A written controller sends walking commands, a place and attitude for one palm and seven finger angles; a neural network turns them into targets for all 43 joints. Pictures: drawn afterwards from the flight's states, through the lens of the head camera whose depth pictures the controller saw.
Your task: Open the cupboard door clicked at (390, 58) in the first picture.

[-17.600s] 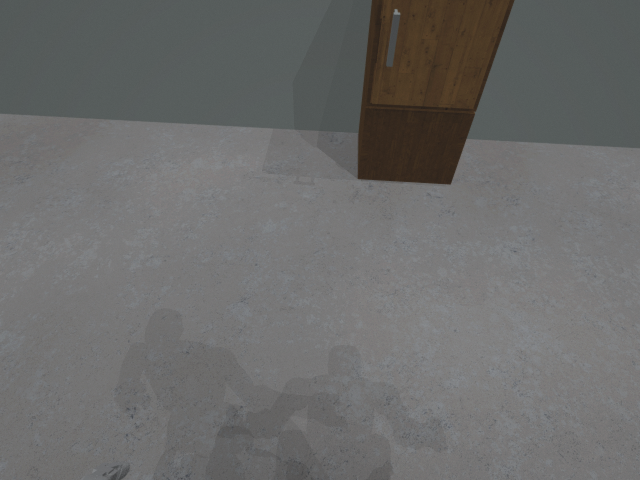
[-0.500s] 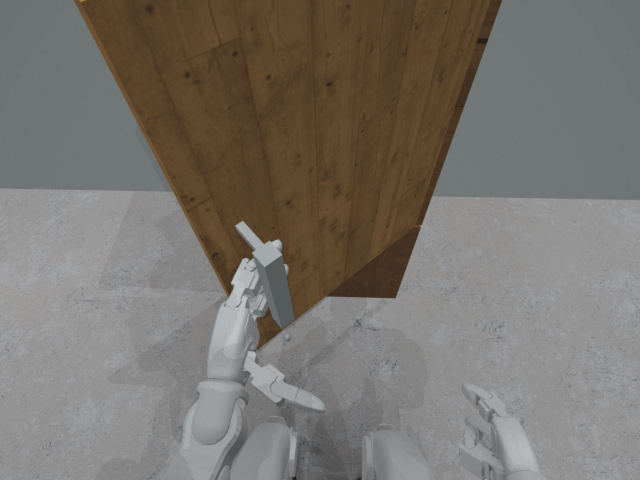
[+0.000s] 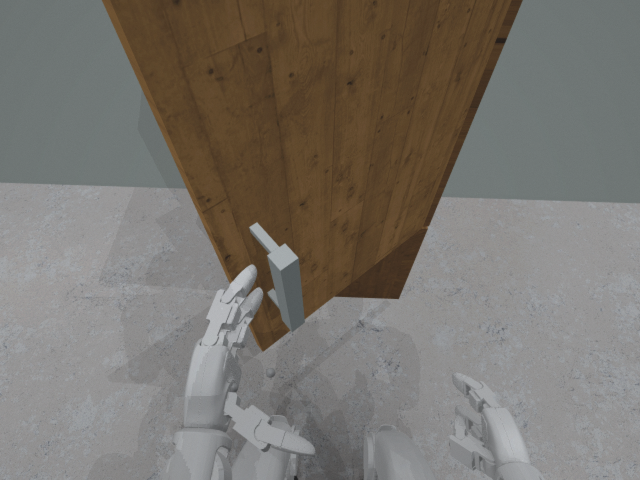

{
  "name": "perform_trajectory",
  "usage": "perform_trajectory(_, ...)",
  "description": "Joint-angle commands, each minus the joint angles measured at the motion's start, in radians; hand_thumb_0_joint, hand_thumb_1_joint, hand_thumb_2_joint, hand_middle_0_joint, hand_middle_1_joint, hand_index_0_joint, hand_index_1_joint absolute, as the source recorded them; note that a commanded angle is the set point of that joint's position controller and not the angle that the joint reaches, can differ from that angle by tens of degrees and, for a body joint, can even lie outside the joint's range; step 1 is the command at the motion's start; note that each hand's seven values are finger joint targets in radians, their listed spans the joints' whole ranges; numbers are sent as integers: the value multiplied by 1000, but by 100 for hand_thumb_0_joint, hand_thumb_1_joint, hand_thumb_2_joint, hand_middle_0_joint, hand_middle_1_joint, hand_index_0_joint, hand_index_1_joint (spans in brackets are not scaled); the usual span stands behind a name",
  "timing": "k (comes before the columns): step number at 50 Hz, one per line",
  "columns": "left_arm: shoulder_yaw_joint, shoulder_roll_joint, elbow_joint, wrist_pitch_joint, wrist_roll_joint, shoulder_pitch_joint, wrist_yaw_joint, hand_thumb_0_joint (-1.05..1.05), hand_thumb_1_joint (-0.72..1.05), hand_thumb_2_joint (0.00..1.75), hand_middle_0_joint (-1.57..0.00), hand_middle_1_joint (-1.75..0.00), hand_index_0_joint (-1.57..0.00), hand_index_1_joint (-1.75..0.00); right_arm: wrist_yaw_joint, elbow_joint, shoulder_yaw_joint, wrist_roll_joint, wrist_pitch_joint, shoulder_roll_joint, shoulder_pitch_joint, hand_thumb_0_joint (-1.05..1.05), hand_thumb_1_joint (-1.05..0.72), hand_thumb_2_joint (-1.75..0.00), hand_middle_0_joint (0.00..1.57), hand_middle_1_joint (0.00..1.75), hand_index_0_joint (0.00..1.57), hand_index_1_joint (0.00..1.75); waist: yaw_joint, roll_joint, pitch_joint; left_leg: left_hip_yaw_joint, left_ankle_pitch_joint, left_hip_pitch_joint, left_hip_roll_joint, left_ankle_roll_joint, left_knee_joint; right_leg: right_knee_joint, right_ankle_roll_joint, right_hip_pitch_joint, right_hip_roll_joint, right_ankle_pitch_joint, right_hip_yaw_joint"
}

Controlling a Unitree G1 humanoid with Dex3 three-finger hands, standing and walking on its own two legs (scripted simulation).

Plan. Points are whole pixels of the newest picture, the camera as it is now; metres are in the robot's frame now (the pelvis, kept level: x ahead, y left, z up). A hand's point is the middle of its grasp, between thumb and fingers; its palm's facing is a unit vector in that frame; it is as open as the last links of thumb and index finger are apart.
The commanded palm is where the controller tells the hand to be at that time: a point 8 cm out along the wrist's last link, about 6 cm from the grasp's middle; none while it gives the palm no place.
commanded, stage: slide the hand sideways off the handle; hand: left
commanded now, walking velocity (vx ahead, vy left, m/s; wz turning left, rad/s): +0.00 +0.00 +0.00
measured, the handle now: (278, 281) +0.34 +0.08 +0.04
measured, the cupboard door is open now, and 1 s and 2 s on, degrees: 42 42 42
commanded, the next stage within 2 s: draw the hand back to the body in 0.48 s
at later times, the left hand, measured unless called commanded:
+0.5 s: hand (225, 406) +0.20 +0.11 +0.04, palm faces +0.00 -1.00 -0.01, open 16.4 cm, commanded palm +0.18 +0.17 +0.04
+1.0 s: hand (153, 397) +0.19 +0.16 +0.12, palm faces +0.01 -1.00 -0.05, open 16.4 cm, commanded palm +0.16 +0.22 +0.13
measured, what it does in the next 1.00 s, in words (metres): stands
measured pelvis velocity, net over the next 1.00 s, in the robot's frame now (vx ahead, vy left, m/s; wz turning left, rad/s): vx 0.01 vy -0.01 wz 0.01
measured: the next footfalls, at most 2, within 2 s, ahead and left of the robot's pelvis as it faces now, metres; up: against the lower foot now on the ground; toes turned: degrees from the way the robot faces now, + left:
none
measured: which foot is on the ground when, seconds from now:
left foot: down 0.00-1.00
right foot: down 0.00-1.00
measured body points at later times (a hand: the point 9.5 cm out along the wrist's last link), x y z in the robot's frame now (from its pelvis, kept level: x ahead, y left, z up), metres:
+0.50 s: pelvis +0.00 -0.01 -0.01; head +0.09 -0.01 +0.43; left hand +0.20 +0.17 +0.04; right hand +0.20 -0.23 -0.09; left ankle +0.02 +0.10 -0.62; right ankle +0.02 -0.10 -0.62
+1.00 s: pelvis +0.01 -0.01 +0.04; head +0.05 -0.01 +0.49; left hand +0.19 +0.21 +0.12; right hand +0.19 -0.23 -0.03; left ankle +0.02 +0.10 -0.62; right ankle +0.02 -0.10 -0.62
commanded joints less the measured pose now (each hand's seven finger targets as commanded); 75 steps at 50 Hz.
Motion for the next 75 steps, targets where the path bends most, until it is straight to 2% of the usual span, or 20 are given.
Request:
perform_trajectory(1, 43, 31, -241, -70, -4, 1, -32, 0, -50, 30, -15, -30, -15, -30, -17, -154, -58, 2, -51, -113, -30, 0, -90, -90, 20, 30, 20, 30, -15, -49, -269, -39, 237, 189, 1, -4, -161, -180, 1, 175, -3, 268, 41)
perform_trajectory(5, 76, 53, -290, -78, -36, 85, -61, 0, -50, 30, -15, -30, -15, -30, -21, -164, -61, 7, -59, -111, -33, 0, -90, -90, 20, 30, 20, 30, -1, -33, -288, -39, 272, 186, 1, -5, -156, -170, -1, 202, -1, 306, 39)
perform_trajectory(10, 110, 79, -295, -83, -61, 130, -99, 0, -50, 30, -15, -30, -15, -30, -29, -159, -64, 8, -64, -112, -36, 0, -90, -90, 20, 30, 20, 30, -15, -64, -248, -35, 244, 142, 0, -1, -133, -177, 6, 198, 1, 301, 48)
perform_trajectory(13, 122, 91, -314, -96, -76, 139, -127, 0, -50, 30, -15, -30, -15, -30, -35, -156, -66, 10, -71, -116, -37, 0, -90, -90, 20, 30, 20, 30, -21, -41, -240, -31, 213, 135, 0, -1, -124, -178, 10, 172, 1, 267, 52)
perform_trajectory(20, 180, 132, -340, -88, -120, 220, -180, 0, -50, 30, -15, -30, -15, -30, -47, -155, -75, 17, -80, -118, -44, 0, -90, -90, 20, 30, 20, 30, -3, -33, -265, -35, 235, 123, 1, 1, -118, -166, 6, 191, 5, 275, 49)
perform_trajectory(27, 168, 118, -351, -85, -137, 192, -203, 0, -50, 30, -15, -30, -15, -30, -57, -150, -73, 17, -96, -119, -43, 0, -90, -90, 20, 30, 20, 30, -25, -27, -236, -35, 194, 108, 4, 3, -99, -174, 13, 144, 4, 223, 55)
perform_trajectory(29, 184, 132, -353, -81, -141, 195, -201, 0, -50, 30, -15, -30, -15, -30, -59, -152, -73, 16, -100, -120, -42, 0, -90, -90, 20, 30, 20, 30, -17, -41, -250, -35, 177, 91, 3, 3, -96, -180, 14, 157, 2, 197, 65)
perform_trajectory(31, 242, 202, -443, -70, -146, 200, -196, 0, -50, 30, -15, -30, -15, -30, -64, -170, -75, 22, -93, -122, -41, 0, -90, -90, 20, 30, 20, 30, 12, -4, -296, -28, 204, 134, 3, 4, -122, -199, 11, 211, 1, 216, 77)
perform_trajectory(34, 292, 230, -494, -23, -164, 234, -192, 0, -50, 30, -15, -30, -15, -30, -74, -179, -72, 34, -75, -112, -22, 0, -90, -90, 20, 30, 20, 30, 16, -9, -306, -20, 229, 185, 1, 6, -167, -249, 20, 294, 2, 260, 80)
perform_trajectory(39, 304, 208, -461, 56, -209, 276, -227, 0, -50, 30, -15, -30, -15, -30, -93, -177, -66, 51, -63, -117, -17, 0, -90, -90, 20, 30, 20, 30, -15, -60, -191, -25, 200, 218, 4, 5, -234, -344, 37, 341, 1, 243, 71)
perform_trajectory(41, 290, 208, -468, 66, -217, 266, -247, 0, -50, 30, -15, -30, -15, -30, -98, -184, -61, 53, -68, -126, -20, 0, -90, -90, 20, 30, 20, 30, -23, -38, -150, -29, 197, 243, 4, 8, -258, -368, 34, 336, 1, 222, 64)
perform_trajectory(49, 398, 277, -510, 61, -268, 296, -283, 0, -50, 30, -15, -30, -15, -30, -106, -187, -58, 58, -86, -129, -2, 0, -90, -90, 20, 30, 20, 30, 0, 5, -123, -27, 240, 361, 4, 4, -351, -431, 28, 415, 6, 246, 43)
perform_trajectory(54, 410, 287, -543, 87, -290, 303, -304, 0, -32, 37, -16, -30, -16, -30, -106, -186, -56, 70, -101, -133, -6, 0, -90, -90, 20, 30, 20, 30, -5, 43, -84, -33, 284, 441, 10, 4, -410, -464, 27, 443, 14, 298, 19)
perform_trajectory(55, 455, 456, -553, 199, -133, 363, -171, 0, -29, 39, -16, -30, -16, -30, -138, -189, -66, 58, -72, -126, 2, 0, -90, -90, 20, 30, 20, 30, 58, 40, -120, -22, 310, 475, 32, 5, -476, -529, 8, 507, -23, 310, 85)
perform_trajectory(56, 392, 365, -631, 254, -116, 355, -119, 0, -26, 40, -16, -30, -16, -30, -148, -216, -49, 57, -65, -111, -7, 0, -90, -90, 20, 30, 20, 30, 24, 62, -85, -17, 328, 511, 29, 7, -495, -545, 17, 506, -26, 329, 72)
perform_trajectory(57, 366, 329, -608, 302, -96, 379, -82, 0, -22, 42, -16, -30, -16, -30, -150, -195, -45, 56, -55, -105, 9, 0, -90, -90, 20, 30, 20, 30, 23, 80, -54, -19, 344, 536, 33, 5, -515, -551, 16, 519, -25, 331, 52)
perform_trajectory(58, 374, 345, -626, 334, -82, 371, -55, 0, -18, 43, -16, -30, -16, -30, -153, -194, -41, 56, -48, -110, 9, 0, -90, -90, 20, 30, 20, 30, 23, 76, -43, -20, 364, 559, 37, 7, -526, -563, 17, 528, -23, 346, 45)
perform_trajectory(61, 403, 374, -626, 387, -63, 325, -9, 0, -8, 48, -16, -30, -16, -30, -164, -177, -31, 50, -45, -117, -2, 0, -90, -90, 20, 30, 20, 30, 16, -3, -13, -26, 378, 612, 42, 12, -572, -614, 22, 578, -21, 359, 35)
perform_trajectory(69, 462, 398, -631, 408, -55, 224, 26, 0, 20, 60, -18, -30, -18, -30, -162, -114, -6, 43, -96, -123, -39, 0, -90, -90, 20, 30, 20, 30, 30, 24, 59, -42, 394, 757, 50, 7, -717, -721, 19, 695, -28, 362, 28)
perform_trajectory(75, 541, 436, -636, 397, -58, 187, 20, 0, 41, 69, -18, -30, -18, -30, -143, -63, -7, 40, -130, -131, -69, 0, -90, -90, 20, 30, 20, 30, 50, 41, 74, -43, 502, 835, 54, -5, -792, -781, 16, 807, -28, 444, 27)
